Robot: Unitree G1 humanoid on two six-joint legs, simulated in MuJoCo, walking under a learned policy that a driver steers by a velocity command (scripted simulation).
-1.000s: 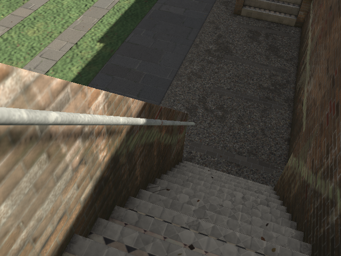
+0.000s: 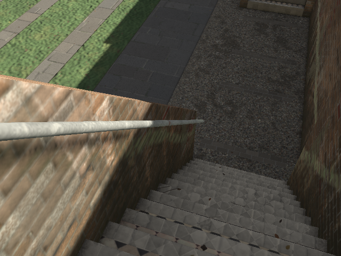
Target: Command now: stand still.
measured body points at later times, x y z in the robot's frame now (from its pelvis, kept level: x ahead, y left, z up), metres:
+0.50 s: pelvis +0.03 +0.00 -0.01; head +0.02 -0.01 +0.44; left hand +0.07 +0.25 -0.16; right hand +0.09 -0.25 -0.16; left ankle +0.00 +0.09 -0.75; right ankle -0.02 -0.10 -0.75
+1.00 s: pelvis +0.12 +0.03 -0.03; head +0.12 +0.04 +0.42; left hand +0.25 +0.31 -0.15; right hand +0.16 -0.23 -0.16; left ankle +0.07 +0.11 -0.75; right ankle +0.12 -0.09 -0.68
